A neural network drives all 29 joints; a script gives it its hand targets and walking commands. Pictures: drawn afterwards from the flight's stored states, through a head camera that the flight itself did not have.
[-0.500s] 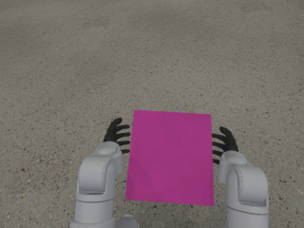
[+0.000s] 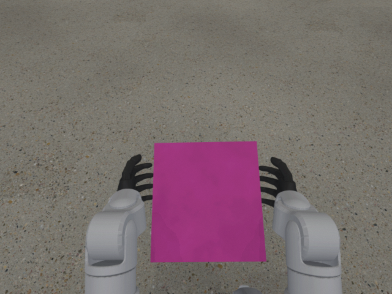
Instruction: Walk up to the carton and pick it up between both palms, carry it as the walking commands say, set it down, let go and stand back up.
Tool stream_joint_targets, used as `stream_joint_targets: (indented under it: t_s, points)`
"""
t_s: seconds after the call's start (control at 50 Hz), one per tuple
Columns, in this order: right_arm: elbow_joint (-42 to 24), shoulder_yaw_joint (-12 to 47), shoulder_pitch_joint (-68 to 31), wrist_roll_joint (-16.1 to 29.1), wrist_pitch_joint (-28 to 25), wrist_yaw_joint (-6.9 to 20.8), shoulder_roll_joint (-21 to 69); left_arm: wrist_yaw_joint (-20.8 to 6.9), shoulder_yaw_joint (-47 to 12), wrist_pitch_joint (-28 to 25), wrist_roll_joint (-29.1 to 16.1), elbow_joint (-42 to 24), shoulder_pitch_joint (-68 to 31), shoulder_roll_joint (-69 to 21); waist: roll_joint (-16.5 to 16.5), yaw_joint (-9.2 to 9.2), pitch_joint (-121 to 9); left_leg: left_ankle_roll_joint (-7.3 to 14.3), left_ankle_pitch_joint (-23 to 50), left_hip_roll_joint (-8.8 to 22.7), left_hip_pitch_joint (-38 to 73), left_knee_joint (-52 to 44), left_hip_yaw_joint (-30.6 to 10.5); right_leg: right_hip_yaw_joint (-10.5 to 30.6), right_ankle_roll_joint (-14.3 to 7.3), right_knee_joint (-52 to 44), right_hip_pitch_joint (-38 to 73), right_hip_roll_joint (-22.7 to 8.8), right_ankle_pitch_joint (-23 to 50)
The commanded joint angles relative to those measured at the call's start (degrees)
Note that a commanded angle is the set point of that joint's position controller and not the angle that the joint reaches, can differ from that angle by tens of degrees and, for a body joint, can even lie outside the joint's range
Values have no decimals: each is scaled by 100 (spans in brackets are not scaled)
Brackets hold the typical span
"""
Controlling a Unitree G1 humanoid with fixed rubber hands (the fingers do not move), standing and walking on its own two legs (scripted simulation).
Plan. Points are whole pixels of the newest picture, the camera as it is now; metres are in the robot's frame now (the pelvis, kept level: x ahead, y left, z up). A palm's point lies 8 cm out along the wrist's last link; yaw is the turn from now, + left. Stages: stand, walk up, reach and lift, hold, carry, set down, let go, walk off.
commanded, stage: carry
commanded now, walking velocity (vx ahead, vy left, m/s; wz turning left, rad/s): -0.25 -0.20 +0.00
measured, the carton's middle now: (205, 200) +0.32 +0.03 +0.01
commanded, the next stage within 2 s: none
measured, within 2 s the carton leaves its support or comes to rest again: neither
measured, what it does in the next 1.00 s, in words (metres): walks backwards: right foot, then left foot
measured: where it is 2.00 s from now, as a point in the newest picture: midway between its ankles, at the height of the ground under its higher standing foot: outside the picture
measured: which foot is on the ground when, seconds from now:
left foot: down 0.00-0.14, up 0.16-0.38, down 0.40-0.76, up 0.78-1.00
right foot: up 0.00-0.10, down 0.12-0.40, up 0.42-0.74, down 0.76-1.00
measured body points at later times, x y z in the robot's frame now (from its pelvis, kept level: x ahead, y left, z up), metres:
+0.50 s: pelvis -0.21 -0.14 -0.01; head -0.19 -0.12 +0.44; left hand +0.09 -0.02 +0.06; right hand +0.07 -0.30 +0.06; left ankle -0.18 -0.05 -0.74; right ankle -0.11 -0.26 -0.68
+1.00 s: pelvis -0.40 -0.29 -0.01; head -0.39 -0.32 +0.44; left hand -0.09 -0.18 +0.08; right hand -0.14 -0.46 +0.06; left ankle -0.42 -0.20 -0.68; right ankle -0.33 -0.38 -0.74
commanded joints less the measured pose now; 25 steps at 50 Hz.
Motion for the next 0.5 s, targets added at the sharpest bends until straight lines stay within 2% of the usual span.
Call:
stream_joint_targets:
  t_s: [0.0, 0.02, 0.04, 0.06, 0.08, 0.1, 0.12, 0.14, 0.16, 0.18, 0.2, 0.22, 0.24, 0.26, 0.28, 0.3, 0.32, 0.34, 0.36, 0.38, 0.4, 0.42, 0.44, 0.46, 0.48]
  points:
    - [-960, 2502, -1795, 1485, -248, 1101, 5619, -1370, -3459, -116, -2390, -522, -2308, -6042, 1306, -449, -2345, 761, 4985, 1143, 1559, 148, -449, -439, -41, -1719, 489, -24, -274]
    - [-1040, 2456, -1870, 1503, -270, 1098, 5512, -1359, -3477, -94, -2376, -426, -2256, -6010, 1744, -396, -2463, 712, 5162, 979, 1717, 366, -273, -515, -79, -2172, 597, 109, 73]
    - [-904, 2254, -1739, 1353, -236, 1021, 5303, -1352, -3411, 9, -2310, -65, -1940, -5978, 1805, -374, -2477, 615, 4822, 954, 1697, 395, -231, -609, -100, -2861, 795, 115, 375]
    - [-626, 2202, -1445, 1264, -212, 1030, 5292, -1377, -3491, 20, -2352, -168, -2127, -5891, 1690, -345, -2686, 388, 3937, 847, 1279, 572, -123, -579, -170, -3641, 1466, -22, 1141]
    - [-637, 2197, -1462, 1275, -244, 1041, 5288, -1414, -3473, -28, -2394, -276, -2193, -5861, 999, -444, -2681, 108, 2849, 575, 759, 828, 119, -255, -292, -3749, 2145, -414, 2773]
    - [-535, 2301, -1529, 1343, -178, 1057, 5438, -1463, -3310, -6, -2359, -143, -2267, -5843, -560, -488, -2687, -127, 449, 72, -538, 1450, 382, 861, -613, -3411, 2936, -1351, 4696]
    - [-492, 2359, -1699, 1350, -146, 1032, 5401, -1454, -3121, 7, -2252, 177, -2045, -5850, -1999, -404, -2518, -189, -2571, -340, -1376, 2754, 498, 1418, -1192, -3308, 3175, -2181, 6674]
    - [-700, 2805, -2134, 1561, -163, 1082, 5633, -1522, -2984, -57, -2192, 420, -1808, -6007, -2297, -302, -2584, -159, -3012, -553, -996, 3766, 279, 1362, -1515, -3592, 2443, -2129, 5945]
    - [-684, 2836, -2439, 1694, -193, 1144, 5769, -1483, -2876, -142, -2068, 311, -1844, -6025, -1963, -284, -2273, -84, -2436, -432, -855, 4176, 170, 911, -1460, -3853, 1806, -1890, 4392]
    - [-884, 3077, -2894, 1864, -219, 1199, 5935, -1518, -2714, -228, -1962, 129, -2121, -6050, -1893, -318, -2197, -13, -1919, -466, -943, 4135, 155, 507, -1282, -3856, 1890, -1470, 3014]
    - [-1116, 3264, -3090, 2086, -314, 1306, 6027, -1466, -2762, -368, -1860, -132, -2135, -6126, -1428, -336, -2133, 57, -1663, -487, -952, 3787, 187, 421, -1313, -3769, 1655, -1372, 2359]
    - [-1074, 3413, -3175, 2262, -316, 1383, 6306, -1456, -2756, -418, -1857, -301, -2294, -6246, -1630, -366, -2303, 16, -1382, -365, -947, 3046, 247, 151, -1154, -3686, 1968, -1231, 1887]
    - [-1249, 3385, -3318, 2313, -348, 1394, 6074, -1424, -2594, -416, -1663, 21, -1816, -6201, -1431, -326, -2237, 7, -1290, -442, -859, 2780, 372, 183, -1102, -3895, 1855, -1142, 1115]
    - [-1418, 3608, -3732, 2507, -363, 1457, 6117, -1370, -2500, -487, -1582, -250, -2005, -6113, -1377, -317, -2223, 15, -1383, -547, -575, 2541, 589, 183, -1019, -4216, 1708, -1144, 294]
    - [-1420, 3591, -3573, 2531, -361, 1484, 6033, -1341, -2482, -494, -1514, -333, -1979, -6044, -1525, -321, -2272, 63, -1553, -628, -336, 1873, 733, 297, -937, -4526, 1615, -1186, -275]
    - [-1430, 3673, -3681, 2535, -341, 1455, 5985, -1293, -2438, -494, -1469, -144, -1903, -6076, -1713, -331, -2302, 189, -1371, -745, 27, 1174, 848, 466, -762, -4799, 1522, -1210, -488]
    - [-1376, 3817, -3424, 2623, -293, 1449, 5951, -1230, -2284, -500, -1314, 45, -1373, -5972, -1840, -327, -2641, 278, -1264, -680, 314, 338, 780, 478, -691, -4717, 1923, -1132, -242]
    - [-1055, 3579, -3039, 2590, -321, 1495, 5919, -1170, -2351, -547, -1288, -139, -1442, -5847, -992, -408, -2449, 323, -635, -481, 664, -755, 511, 427, -727, -4130, 1630, -1017, 114]
    - [-820, 3473, -2921, 2582, -357, 1555, 5950, -1147, -2459, -553, -1275, -171, -1530, -5792, 802, -427, -2463, 500, -1212, 714, 1034, -1914, -1199, 191, -533, -2916, 973, -759, -19]
    - [-803, 3482, -2969, 2507, -417, 1553, 5939, -1162, -2563, -533, -1249, -59, -1494, -5880, 2112, -345, -2425, 1045, 96, 2502, 1108, -1854, -3298, -78, -216, -1460, -34, -250, -334]
    - [-412, 3236, -2536, 2386, -432, 1609, 6056, -1185, -2817, -538, -1343, -531, -2128, -5759, 1953, -454, -1601, 1524, 1015, 2975, 310, -1833, -3421, 343, -116, 65, -880, -170, -914]
    - [-426, 3239, -2685, 2308, -411, 1628, 6144, -1190, -2972, -568, -1444, -616, -2617, -5839, 748, -457, -1569, 1599, 941, 2576, 177, -1469, -2404, 680, -184, 913, -713, -323, -398]
    - [-900, 3235, -2971, 2304, -566, 1643, 6097, -1198, -3145, -606, -1543, -494, -2499, -6086, 689, -382, -1790, 1147, 1475, 1855, 493, -1289, -1310, 525, -235, 1219, -524, -273, 238]
    - [-1499, 3351, -3220, 2367, -681, 1615, 6016, -1246, -3200, -678, -1716, -757, -2622, -6130, 361, -363, -2168, 1034, 2424, 1516, 836, -976, -716, 306, -177, 1317, -501, -163, 420]
    - [-1257, 3130, -2773, 2179, -623, 1525, 5832, -1280, -3173, -602, -1834, -585, -2454, -6023, 218, -378, -2124, 1069, 2823, 1322, 882, -787, -664, 60, -44, 1161, -417, -123, 266]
